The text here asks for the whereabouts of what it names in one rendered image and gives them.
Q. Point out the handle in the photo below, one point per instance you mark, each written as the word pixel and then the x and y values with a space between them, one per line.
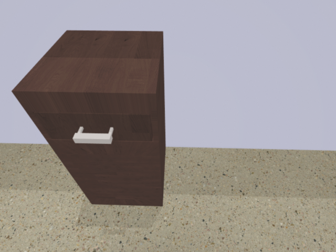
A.
pixel 97 138

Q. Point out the cabinet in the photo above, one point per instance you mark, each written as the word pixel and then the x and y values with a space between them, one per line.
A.
pixel 103 71

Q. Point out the drawer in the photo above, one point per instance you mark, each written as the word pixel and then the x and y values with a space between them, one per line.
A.
pixel 126 126

